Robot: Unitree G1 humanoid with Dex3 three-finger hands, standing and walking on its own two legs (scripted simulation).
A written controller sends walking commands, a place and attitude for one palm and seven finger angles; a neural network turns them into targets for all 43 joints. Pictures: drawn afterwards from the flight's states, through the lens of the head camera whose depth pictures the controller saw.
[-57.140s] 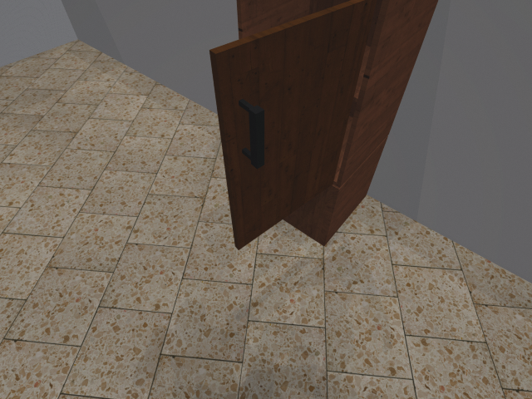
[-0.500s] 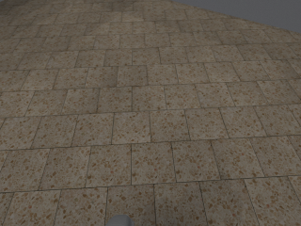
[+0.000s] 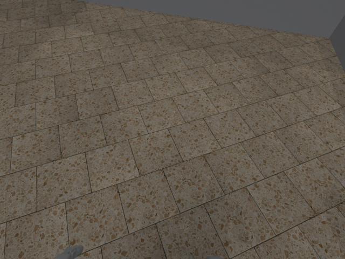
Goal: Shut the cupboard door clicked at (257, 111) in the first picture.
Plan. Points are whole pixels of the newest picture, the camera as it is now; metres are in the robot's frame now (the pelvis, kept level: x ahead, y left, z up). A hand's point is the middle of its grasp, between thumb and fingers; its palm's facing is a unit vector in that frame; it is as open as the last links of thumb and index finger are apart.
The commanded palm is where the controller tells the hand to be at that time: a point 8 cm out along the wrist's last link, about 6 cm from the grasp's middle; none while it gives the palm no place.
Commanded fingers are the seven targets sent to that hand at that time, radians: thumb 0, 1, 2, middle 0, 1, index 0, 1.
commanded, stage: turn to face it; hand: left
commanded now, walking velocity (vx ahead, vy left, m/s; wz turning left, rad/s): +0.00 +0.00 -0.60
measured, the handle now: out of the picture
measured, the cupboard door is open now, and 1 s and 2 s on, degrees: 19 19 19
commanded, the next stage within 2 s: none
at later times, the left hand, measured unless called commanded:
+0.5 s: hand (105, 240) +0.18 +0.20 -0.18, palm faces -0.27 -0.94 -0.18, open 7.4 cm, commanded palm none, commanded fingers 0.00 0.90 0.90 -0.20 -0.30 -0.20 -0.30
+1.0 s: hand (133, 223) +0.23 +0.12 -0.16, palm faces -0.56 -0.80 -0.23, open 7.4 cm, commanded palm none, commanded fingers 0.00 0.90 0.90 -0.20 -0.30 -0.20 -0.30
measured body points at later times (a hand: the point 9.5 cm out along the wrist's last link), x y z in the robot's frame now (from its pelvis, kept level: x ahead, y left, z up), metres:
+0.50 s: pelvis +0.03 +0.02 -0.01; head +0.08 +0.04 +0.44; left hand +0.20 +0.25 -0.16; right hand +0.03 -0.24 -0.13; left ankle +0.08 +0.12 -0.74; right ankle -0.03 -0.11 -0.68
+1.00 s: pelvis +0.04 +0.01 -0.01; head +0.08 -0.02 +0.44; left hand +0.26 +0.17 -0.15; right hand -0.05 -0.26 -0.14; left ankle +0.12 +0.11 -0.70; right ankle -0.03 -0.10 -0.74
